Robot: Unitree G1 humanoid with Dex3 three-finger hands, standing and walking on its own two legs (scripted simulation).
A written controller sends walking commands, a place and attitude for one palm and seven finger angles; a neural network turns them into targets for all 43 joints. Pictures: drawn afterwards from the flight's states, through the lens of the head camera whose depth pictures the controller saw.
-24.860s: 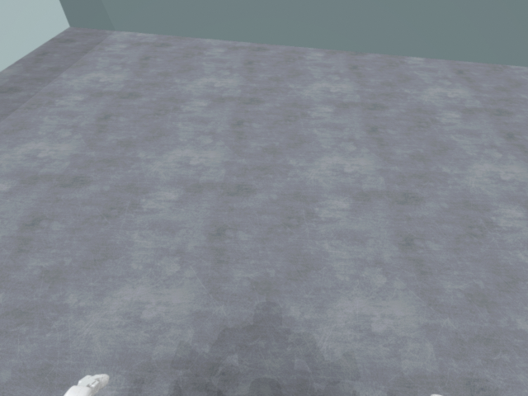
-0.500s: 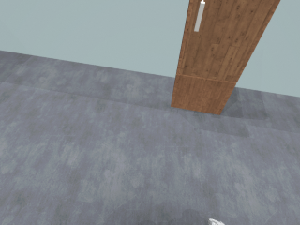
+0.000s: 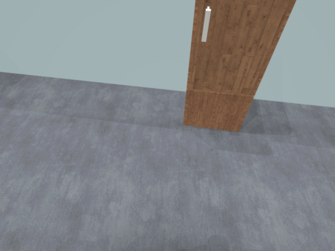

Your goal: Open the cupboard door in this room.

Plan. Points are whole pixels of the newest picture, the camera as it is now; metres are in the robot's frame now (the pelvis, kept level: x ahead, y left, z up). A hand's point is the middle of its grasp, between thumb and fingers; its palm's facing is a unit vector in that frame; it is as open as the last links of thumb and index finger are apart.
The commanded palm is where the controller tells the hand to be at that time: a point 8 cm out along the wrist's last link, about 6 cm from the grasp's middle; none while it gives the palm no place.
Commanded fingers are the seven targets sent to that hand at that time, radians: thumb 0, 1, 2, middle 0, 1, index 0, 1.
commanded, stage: stand and wait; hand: left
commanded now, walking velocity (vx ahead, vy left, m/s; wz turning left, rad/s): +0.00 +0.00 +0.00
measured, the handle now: (206, 24) +1.09 -0.14 +0.05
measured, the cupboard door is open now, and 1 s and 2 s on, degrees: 0 0 0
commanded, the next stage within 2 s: look at it before walking up in 0.42 s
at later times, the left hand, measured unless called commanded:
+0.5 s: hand out of the picture -0.01 +0.14 -0.18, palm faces +0.06 -0.99 -0.15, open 7.4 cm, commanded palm none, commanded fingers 0.00 0.90 0.90 -0.20 -0.30 -0.20 -0.30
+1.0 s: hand out of the picture +0.01 +0.18 -0.18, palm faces +0.04 -0.98 -0.20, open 7.4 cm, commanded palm none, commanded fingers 0.00 0.90 0.90 -0.20 -0.30 -0.20 -0.30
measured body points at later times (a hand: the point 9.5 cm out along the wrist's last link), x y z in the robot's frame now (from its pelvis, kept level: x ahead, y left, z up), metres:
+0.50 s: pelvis +0.02 +0.00 +0.00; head +0.03 +0.00 +0.45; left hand -0.01 +0.20 -0.16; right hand +0.01 -0.22 -0.16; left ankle +0.01 +0.13 -0.74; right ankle -0.02 -0.11 -0.74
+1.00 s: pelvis +0.02 +0.00 +0.00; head +0.03 +0.00 +0.45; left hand +0.01 +0.23 -0.16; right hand +0.01 -0.22 -0.16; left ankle +0.01 +0.13 -0.74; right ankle -0.02 -0.11 -0.74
